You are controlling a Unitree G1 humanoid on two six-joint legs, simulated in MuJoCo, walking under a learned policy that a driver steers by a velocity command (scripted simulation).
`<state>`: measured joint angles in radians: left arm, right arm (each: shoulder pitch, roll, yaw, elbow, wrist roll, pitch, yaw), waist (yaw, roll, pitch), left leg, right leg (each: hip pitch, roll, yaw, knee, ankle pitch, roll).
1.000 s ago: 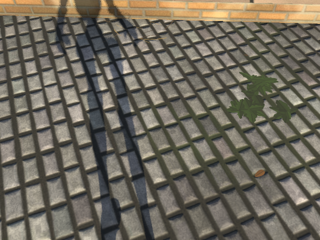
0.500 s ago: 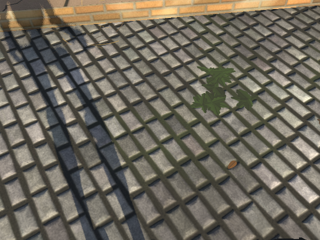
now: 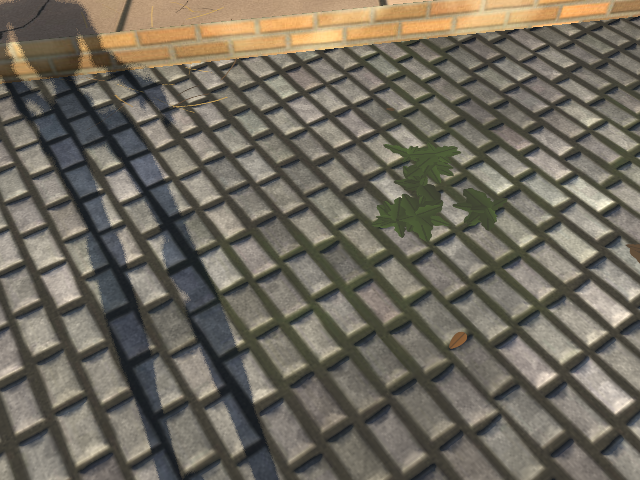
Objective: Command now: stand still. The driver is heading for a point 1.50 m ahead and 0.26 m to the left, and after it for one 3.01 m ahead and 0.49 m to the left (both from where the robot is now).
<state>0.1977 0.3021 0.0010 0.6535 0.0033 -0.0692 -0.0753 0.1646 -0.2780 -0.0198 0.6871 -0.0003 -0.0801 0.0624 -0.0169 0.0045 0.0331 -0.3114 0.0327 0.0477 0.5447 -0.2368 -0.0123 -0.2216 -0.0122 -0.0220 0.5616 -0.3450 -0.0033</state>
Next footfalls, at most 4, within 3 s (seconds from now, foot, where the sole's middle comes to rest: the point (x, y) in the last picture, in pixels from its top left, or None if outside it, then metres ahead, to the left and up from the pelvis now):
1.38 left None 0.21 0.11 -0.77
1.76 right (385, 477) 0.55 -0.12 -0.94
2.28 left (254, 390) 0.77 0.19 -0.94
2.82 right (279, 273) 1.14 0.14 -0.94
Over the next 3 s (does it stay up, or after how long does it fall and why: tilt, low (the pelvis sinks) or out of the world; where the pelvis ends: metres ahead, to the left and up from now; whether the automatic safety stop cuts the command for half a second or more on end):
stays up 1.05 0.19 -0.16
